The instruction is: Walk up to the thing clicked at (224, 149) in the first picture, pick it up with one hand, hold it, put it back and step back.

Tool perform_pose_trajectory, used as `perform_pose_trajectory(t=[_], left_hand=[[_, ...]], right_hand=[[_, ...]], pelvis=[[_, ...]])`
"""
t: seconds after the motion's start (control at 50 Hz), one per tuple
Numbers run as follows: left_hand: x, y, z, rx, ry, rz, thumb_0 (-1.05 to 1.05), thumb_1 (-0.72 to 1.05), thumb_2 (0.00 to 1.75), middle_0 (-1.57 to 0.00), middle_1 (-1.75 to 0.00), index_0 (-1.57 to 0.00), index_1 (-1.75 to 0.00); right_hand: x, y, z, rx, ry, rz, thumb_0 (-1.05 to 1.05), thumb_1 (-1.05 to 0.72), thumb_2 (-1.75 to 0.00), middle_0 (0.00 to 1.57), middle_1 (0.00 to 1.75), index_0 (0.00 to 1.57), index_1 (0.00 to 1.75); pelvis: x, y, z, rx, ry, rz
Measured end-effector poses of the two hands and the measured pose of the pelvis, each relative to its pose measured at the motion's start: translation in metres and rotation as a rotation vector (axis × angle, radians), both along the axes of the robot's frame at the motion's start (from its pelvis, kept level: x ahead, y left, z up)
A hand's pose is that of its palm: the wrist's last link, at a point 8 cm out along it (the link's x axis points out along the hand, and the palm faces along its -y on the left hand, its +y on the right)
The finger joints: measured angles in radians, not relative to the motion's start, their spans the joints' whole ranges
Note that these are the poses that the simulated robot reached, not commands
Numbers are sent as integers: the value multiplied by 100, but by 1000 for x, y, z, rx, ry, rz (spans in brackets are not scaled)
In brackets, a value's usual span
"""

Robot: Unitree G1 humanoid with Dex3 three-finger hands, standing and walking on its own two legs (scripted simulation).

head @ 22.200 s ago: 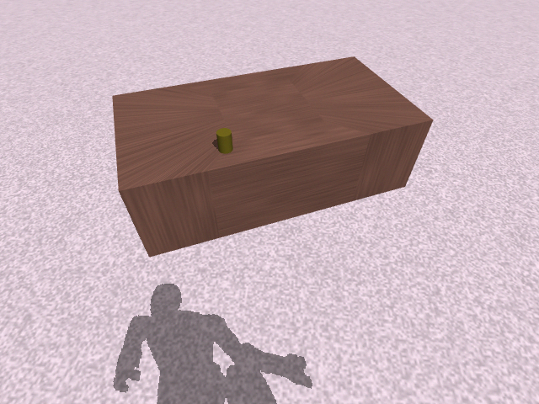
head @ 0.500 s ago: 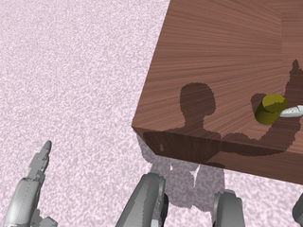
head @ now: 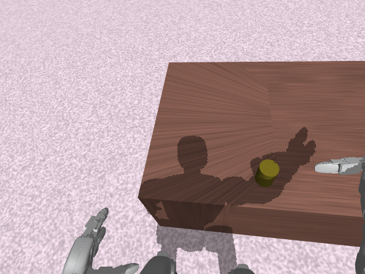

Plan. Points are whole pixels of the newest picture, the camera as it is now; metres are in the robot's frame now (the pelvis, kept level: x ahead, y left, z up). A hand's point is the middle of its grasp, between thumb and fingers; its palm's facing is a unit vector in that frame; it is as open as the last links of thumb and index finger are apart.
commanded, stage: home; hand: right
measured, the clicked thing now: (266, 173) +0.47 -0.19 -0.23
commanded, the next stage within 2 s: none
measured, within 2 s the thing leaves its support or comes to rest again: neither
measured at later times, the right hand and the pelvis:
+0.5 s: hand (305, 250) +0.22 -0.19 -0.02, palm faces +0.15 +0.96 -0.24, open 17.4 cm; pelvis +0.03 +0.01 +0.04, yaw -1 degrees
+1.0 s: hand out of the picture +0.17 -0.17 -0.02, palm faces +0.16 +0.95 -0.28, open 17.6 cm; pelvis +0.01 +0.02 +0.03, yaw -2 degrees
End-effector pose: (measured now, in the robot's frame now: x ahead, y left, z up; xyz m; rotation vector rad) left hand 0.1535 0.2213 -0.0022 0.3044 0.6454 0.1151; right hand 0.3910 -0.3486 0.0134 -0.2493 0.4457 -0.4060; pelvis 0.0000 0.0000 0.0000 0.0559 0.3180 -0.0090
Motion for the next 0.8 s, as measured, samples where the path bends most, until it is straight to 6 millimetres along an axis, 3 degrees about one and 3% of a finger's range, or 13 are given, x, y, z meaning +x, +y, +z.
perform_pose_trajectory(t=[0.08, 0.28, 0.4, 0.58, 0.68, 0.8], left_hand=[[15, -18, 4, -90, -19, -18, 0, 34, 58, -15, -21, -15, -20], [22, 0, 6, -57, 63, 34, 1, 76, 82, -19, -28, -19, -27], [30, -2, 8, -81, 41, 49, 1, 86, 88, -20, -29, -20, -29], [26, 12, -26, -77, 113, 104, 1, 89, 90, -20, -30, -20, -29], [19, 19, -35, -61, 113, 109, 1, 90, 90, -20, -30, -20, -30], [15, 25, -36, -47, 76, 108, 1, 90, 90, -20, -30, -20, -30]], right_hand=[[-25, 10, -2, 10, 74, 24, -1, 46, -9, 6, 6, 6, 6], [-106, 63, -21, 91, 144, 95, -1, 49, -8, 6, 6, 6, 6], [-153, 93, -14, 123, 145, 125, -1, 50, -7, 6, 6, 6, 6], [-225, 125, -13, 142, 230, 120, -1, 54, -5, 6, 5, 6, 5], [-241, 130, -14, 131, 256, 101, -1, 56, -3, 5, 5, 6, 5], [-238, 131, -8, 102, 231, 96, -1, 57, -3, 5, 4, 6, 4]], pelvis=[[10, -2, 13, -8, -39, -5], [23, -2, 32, -22, -125, -7], [28, 2, 38, -29, -159, -9], [26, 9, 35, -31, -192, -18], [19, 14, 33, -35, -201, -25], [13, 18, 31, -39, -207, -26]])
